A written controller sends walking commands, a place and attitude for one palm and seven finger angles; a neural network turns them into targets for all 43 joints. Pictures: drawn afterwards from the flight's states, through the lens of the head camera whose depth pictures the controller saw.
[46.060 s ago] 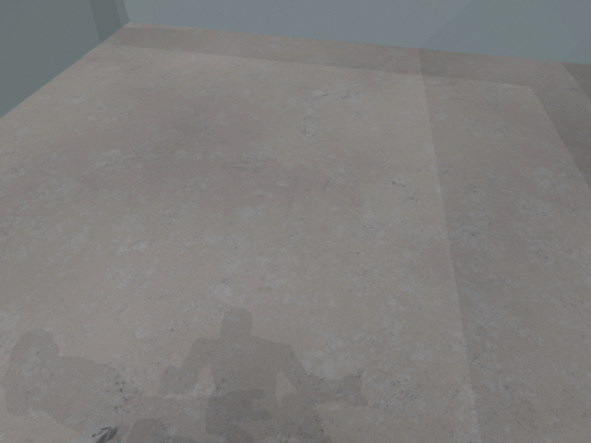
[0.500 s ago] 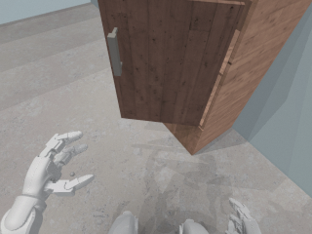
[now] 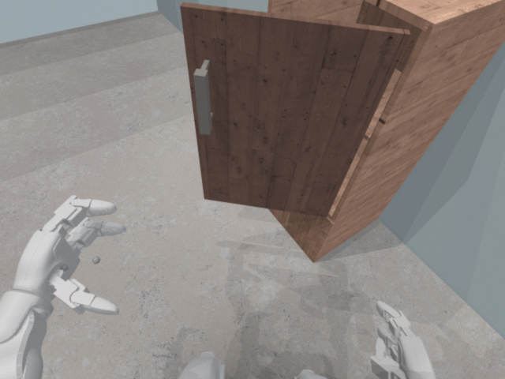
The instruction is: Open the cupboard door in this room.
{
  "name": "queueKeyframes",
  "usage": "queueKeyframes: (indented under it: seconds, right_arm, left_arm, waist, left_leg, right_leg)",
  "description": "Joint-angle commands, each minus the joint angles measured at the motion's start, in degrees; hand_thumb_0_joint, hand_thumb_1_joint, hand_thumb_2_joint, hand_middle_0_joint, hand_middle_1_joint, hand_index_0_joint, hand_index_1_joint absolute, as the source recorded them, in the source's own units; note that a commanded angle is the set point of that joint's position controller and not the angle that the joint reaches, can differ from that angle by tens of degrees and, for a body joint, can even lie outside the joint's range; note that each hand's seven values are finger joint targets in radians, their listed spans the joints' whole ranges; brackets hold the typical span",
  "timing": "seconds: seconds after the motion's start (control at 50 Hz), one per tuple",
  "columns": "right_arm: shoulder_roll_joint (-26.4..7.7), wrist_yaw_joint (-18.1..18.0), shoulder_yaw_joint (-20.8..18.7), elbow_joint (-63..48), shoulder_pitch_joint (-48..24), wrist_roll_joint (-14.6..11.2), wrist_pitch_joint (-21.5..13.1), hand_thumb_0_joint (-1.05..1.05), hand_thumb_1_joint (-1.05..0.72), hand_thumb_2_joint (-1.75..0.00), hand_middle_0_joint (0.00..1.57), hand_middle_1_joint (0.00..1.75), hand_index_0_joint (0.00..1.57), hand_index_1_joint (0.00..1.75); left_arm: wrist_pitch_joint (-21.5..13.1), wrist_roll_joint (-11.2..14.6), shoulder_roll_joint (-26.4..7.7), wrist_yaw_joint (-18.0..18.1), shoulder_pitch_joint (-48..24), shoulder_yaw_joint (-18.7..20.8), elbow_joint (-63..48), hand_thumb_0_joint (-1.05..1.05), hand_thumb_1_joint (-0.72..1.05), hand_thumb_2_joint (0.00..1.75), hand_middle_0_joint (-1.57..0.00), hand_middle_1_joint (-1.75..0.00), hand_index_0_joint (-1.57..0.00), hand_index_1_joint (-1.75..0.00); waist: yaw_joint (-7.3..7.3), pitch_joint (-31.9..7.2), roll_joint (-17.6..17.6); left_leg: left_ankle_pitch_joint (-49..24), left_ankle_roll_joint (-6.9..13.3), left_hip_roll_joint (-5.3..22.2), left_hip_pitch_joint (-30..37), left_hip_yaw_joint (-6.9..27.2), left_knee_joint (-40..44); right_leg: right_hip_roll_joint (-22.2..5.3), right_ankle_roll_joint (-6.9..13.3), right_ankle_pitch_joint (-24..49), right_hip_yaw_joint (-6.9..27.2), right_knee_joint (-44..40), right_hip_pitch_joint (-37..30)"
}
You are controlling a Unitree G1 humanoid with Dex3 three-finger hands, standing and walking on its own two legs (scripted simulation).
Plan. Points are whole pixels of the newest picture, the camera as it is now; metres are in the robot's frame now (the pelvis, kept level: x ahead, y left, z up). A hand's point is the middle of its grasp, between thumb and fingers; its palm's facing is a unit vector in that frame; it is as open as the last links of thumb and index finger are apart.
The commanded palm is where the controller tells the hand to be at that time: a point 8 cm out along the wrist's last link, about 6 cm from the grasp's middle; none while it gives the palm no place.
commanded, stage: raise the hand with hooked fingers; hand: left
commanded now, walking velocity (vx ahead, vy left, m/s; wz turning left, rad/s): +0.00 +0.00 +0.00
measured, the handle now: (205, 98) +0.64 +0.15 +0.06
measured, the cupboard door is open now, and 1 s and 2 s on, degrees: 47 47 47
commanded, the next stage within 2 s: move the hooked fingers beside the handle in 0.78 s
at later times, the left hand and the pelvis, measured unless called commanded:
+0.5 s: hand (91, 233) +0.29 +0.25 +0.08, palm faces -0.09 -1.00 -0.02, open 14.0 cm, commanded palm +0.27 +0.30 +0.08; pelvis +0.00 -0.01 +0.01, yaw -1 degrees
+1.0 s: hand (94, 230) +0.30 +0.25 +0.08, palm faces -0.06 -1.00 -0.02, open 14.0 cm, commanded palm +0.29 +0.30 +0.08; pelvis +0.00 -0.01 +0.01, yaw +0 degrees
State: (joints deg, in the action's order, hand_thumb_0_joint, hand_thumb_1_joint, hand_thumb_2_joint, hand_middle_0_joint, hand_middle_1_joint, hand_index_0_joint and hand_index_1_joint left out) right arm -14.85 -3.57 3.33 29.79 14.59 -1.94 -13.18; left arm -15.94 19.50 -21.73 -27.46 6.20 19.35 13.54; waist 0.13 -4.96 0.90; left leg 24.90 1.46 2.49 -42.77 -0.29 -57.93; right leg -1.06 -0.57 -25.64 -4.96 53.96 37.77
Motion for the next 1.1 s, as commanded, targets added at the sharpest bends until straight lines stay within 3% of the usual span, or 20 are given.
queueKeyframes:
  seconds: [0.0,0.1,0.14,0.2,0.24,0.26,0.3,0.36,0.42,0.54,0.62,0.68,0.78,0.8,0.86,0.92,0.96,1.06,1.08]
  right_arm:
    - [-9.66,-1.16,-4.44,-6.86,-0.37,-0.45,-2.58,0.0,-0.9,-0.9,0.2,0.3,0.2,0.3]
    - [-9.82,-1.35,-4.42,-6.42,-0.05,-0.54,-2.54,0.0,-0.9,-0.9,0.2,0.3,0.2,0.3]
    - [-9.86,-1.33,-4.18,-6.16,0.06,-0.5,-2.51,0.0,-0.9,-0.9,0.2,0.3,0.2,0.3]
    - [-10.14,-1.6,-4.28,-5.9,0.44,-0.59,-2.17,0.0,-0.9,-0.9,0.2,0.3,0.2,0.3]
    - [-10.34,-1.64,-4.12,-5.84,0.27,-0.61,-1.95,0.0,-0.9,-0.9,0.2,0.3,0.2,0.3]
    - [-10.43,-1.71,-4.23,-5.71,0.54,-0.65,-1.85,0.0,-0.9,-0.9,0.2,0.3,0.2,0.3]
    - [-10.27,-1.56,-4.49,-6.0,0.71,-0.85,-1.96,0.0,-0.9,-0.9,0.2,0.3,0.2,0.3]
    - [-10.39,-1.06,-4.73,-6.22,1.2,-0.67,-1.99,0.0,-0.9,-0.9,0.2,0.3,0.2,0.3]
    - [-10.6,-0.86,-4.81,-6.38,1.15,-0.54,-1.64,0.0,-0.9,-0.9,0.2,0.3,0.2,0.3]
    - [-10.03,-0.84,-4.73,-6.84,1.05,-0.52,-1.6,0.0,-0.9,-0.9,0.2,0.3,0.2,0.3]
    - [-10.1,-1.07,-4.56,-6.71,1.07,-0.52,-1.58,0.0,-0.9,-0.9,0.2,0.3,0.2,0.3]
    - [-9.95,-1.25,-4.6,-6.44,1.07,-0.82,-1.67,0.0,-0.9,-0.9,0.2,0.3,0.2,0.3]
    - [-10.02,-1.4,-4.45,-6.46,0.86,-0.86,-1.7,0.0,-0.9,-0.9,0.2,0.3,0.2,0.3]
    - [-10.08,-1.42,-4.56,-6.45,0.85,-0.88,-1.82,0.0,-0.9,-0.9,0.2,0.3,0.2,0.3]
    - [-10.02,-1.35,-4.48,-6.46,1.11,-0.72,-1.8,0.0,-0.9,-0.9,0.2,0.3,0.2,0.3]
    - [-10.39,-1.96,-4.15,-5.14,1.31,-0.73,-1.57,0.0,-0.9,-0.9,0.2,0.3,0.2,0.3]
    - [-10.42,-2.25,-4.21,-4.5,1.93,-0.75,-1.36,0.0,-0.9,-0.9,0.2,0.3,0.2,0.3]
    - [-10.58,-2.23,-4.31,-3.77,2.56,-0.64,-0.59,0.0,-0.9,-0.9,0.2,0.3,0.2,0.3]
    - [-10.42,-2.16,-4.2,-3.86,2.56,-0.67,-0.35,0.0,-0.9,-0.9,0.2,0.3,0.2,0.3]
  left_arm:
    - [-2.37,1.98,-12.68,-1.45,-11.69,6.72,-8.62,0.0,-0.5,0.3,-0.3,-1.2,-0.3,-1.2]
    - [-2.25,2.2,-15.01,-3.52,-15.13,8.08,-6.76,0.0,-0.5,0.3,-0.3,-1.2,-0.3,-1.2]
    - [-2.36,2.59,-16.78,-4.31,-17.26,9.22,-6.28,0.0,-0.5,0.3,-0.3,-1.2,-0.3,-1.2]
    - [-1.65,3.11,-17.58,-5.16,-17.67,10.52,-2.07,0.0,-0.5,0.3,-0.3,-1.2,-0.3,-1.2]
    - [-1.58,3.44,-19.08,-6.05,-20.22,11.19,-1.01,0.0,-0.5,0.3,-0.3,-1.2,-0.3,-1.2]
    - [-1.56,3.35,-19.64,-6.39,-20.67,11.51,-0.01,0.0,-0.5,0.3,-0.3,-1.2,-0.3,-1.2]
    - [-1.63,3.67,-17.0,-7.14,-18.6,9.62,0.81,0.0,-0.5,0.3,-0.3,-1.2,-0.3,-1.2]
    - [-1.99,3.85,-17.92,-7.71,-17.92,10.34,1.05,0.0,-0.5,0.3,-0.3,-1.2,-0.3,-1.2]
    - [-2.18,4.21,-18.6,-7.36,-18.36,11.17,1.87,0.0,-0.5,0.3,-0.3,-1.2,-0.3,-1.2]
    - [-4.08,3.37,-20.38,-5.72,-19.71,12.22,-2.63,0.0,-0.5,0.3,-0.3,-1.2,-0.3,-1.2]
    - [-3.9,4.1,-19.24,-5.84,-18.9,11.85,-0.78,0.0,-0.5,0.3,-0.3,-1.2,-0.3,-1.2]
    - [-3.61,3.59,-18.67,-6.07,-19.25,11.06,-0.68,0.0,-0.5,0.3,-0.3,-1.2,-0.3,-1.2]
    - [-2.86,3.72,-17.82,-6.65,-19.27,10.25,0.88,0.0,-0.5,0.3,-0.3,-1.2,-0.3,-1.2]
    - [-3.05,3.7,-18.19,-6.64,-19.46,10.59,0.15,0.0,-0.5,0.3,-0.3,-1.2,-0.3,-1.2]
    - [-3.07,3.93,-18.43,-6.78,-19.4,11.06,0.87,0.0,-0.5,0.3,-0.3,-1.2,-0.3,-1.2]
    - [-3.34,3.28,-17.88,-6.65,-29.2,8.5,2.19,0.0,-0.5,0.3,-0.3,-1.2,-0.3,-1.2]
    - [-3.23,2.46,-18.43,-6.42,-32.09,8.54,5.61,0.0,-0.5,0.3,-0.3,-1.2,-0.3,-1.2]
    - [-3.64,0.68,-20.97,-6.5,-37.73,8.68,8.37,0.0,-0.5,0.3,-0.3,-1.2,-0.3,-1.2]
    - [-3.56,0.54,-20.17,-6.4,-37.91,8.06,9.31,0.0,-0.5,0.3,-0.3,-1.2,-0.3,-1.2]
  waist:
    - [0.38,-11.98,4.89]
    - [0.44,-13.67,5.11]
    - [0.17,-13.74,6.76]
    - [0.29,-12.87,3.88]
    - [0.19,-12.36,5.13]
    - [0.23,-13.09,4.05]
    - [0.19,-13.42,3.79]
    - [-0.05,-14.06,3.46]
    - [-0.06,-11.82,2.09]
    - [-0.27,-14.19,6.87]
    - [0.19,-12.43,4.25]
    - [0.38,-13.03,5.93]
    - [0.63,-11.88,3.21]
    - [0.41,-12.79,4.54]
    - [0.44,-13.47,3.14]
    - [2.11,-11.06,4.42]
    - [2.51,-11.77,3.42]
    - [1.96,-16.47,5.81]
    - [1.95,-16.01,6.28]
  left_leg:
    - [-10.76,-0.74,-1.81,12.76,3.09,11.69]
    - [-13.25,-0.66,-1.75,14.64,2.92,11.79]
    - [-14.43,-0.76,-1.82,15.18,2.92,11.98]
    - [-13.0,-0.53,-1.94,13.79,2.43,12.31]
    - [-12.89,-0.49,-2.12,13.33,2.21,12.36]
    - [-12.89,-0.44,-2.04,13.57,2.24,12.51]
    - [-13.45,-0.27,-2.14,14.01,1.9,12.49]
    - [-14.8,-0.14,-2.25,13.47,1.45,11.92]
    - [-13.45,-0.08,-2.37,11.23,1.12,11.45]
    - [-12.38,-0.08,-2.17,12.67,1.11,11.92]
    - [-11.54,0.04,-2.15,11.19,0.95,11.57]
    - [-11.03,-0.01,-2.09,12.4,1.06,12.11]
    - [-10.28,0.01,-2.04,11.28,1.2,11.98]
    - [-10.65,-0.02,-2.09,12.05,1.26,12.05]
    - [-11.68,0.0,-2.08,12.19,1.25,11.65]
    - [-9.52,-0.07,-1.96,11.48,1.5,11.04]
    - [-8.17,-0.05,-1.86,11.31,1.73,11.14]
    - [-10.74,-0.13,-1.82,12.32,1.71,10.28]
    - [-11.02,-0.15,-1.84,12.38,1.64,10.39]
  right_leg:
    - [3.37,2.29,8.59,0.69,-7.87,-1.91]
    - [3.47,2.35,10.73,0.86,-8.21,-3.05]
    - [3.58,2.64,11.64,1.02,-8.29,-3.69]
    - [3.45,2.27,10.9,1.32,-9.33,-4.06]
    - [3.44,2.52,10.89,1.8,-9.77,-4.87]
    - [3.38,2.45,10.8,1.77,-9.88,-5.22]
    - [3.26,2.33,11.42,1.88,-10.13,-5.17]
    - [3.24,2.29,13.17,2.48,-10.11,-6.09]
    - [3.28,2.38,11.46,3.27,-10.55,-5.99]
    - [3.2,2.35,9.75,3.54,-10.26,-6.12]
    - [3.28,2.17,9.21,3.98,-10.74,-6.08]
    - [3.06,1.98,9.14,3.48,-10.69,-5.16]
    - [3.07,1.84,8.5,3.45,-10.86,-4.79]
    - [2.99,1.92,8.9,3.39,-10.65,-4.87]
    - [3.2,1.92,10.19,3.33,-10.28,-5.24]
    - [3.31,2.07,8.03,3.42,-9.97,-2.22]
    - [3.04,1.94,6.4,3.6,-10.19,-1.63]
    - [2.81,2.18,9.05,3.84,-8.87,-2.58]
    - [2.8,2.23,9.52,3.63,-8.77,-2.31]
